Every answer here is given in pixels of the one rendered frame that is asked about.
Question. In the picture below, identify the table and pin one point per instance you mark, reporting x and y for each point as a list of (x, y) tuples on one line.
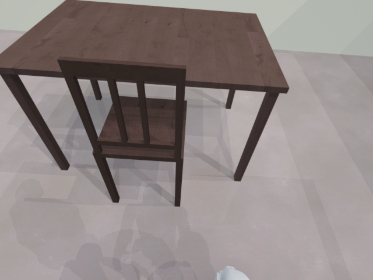
[(221, 50)]

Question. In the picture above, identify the right robot thigh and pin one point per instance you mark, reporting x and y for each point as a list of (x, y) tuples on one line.
[(230, 274)]

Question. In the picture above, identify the chair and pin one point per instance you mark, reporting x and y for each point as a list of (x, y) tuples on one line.
[(136, 128)]

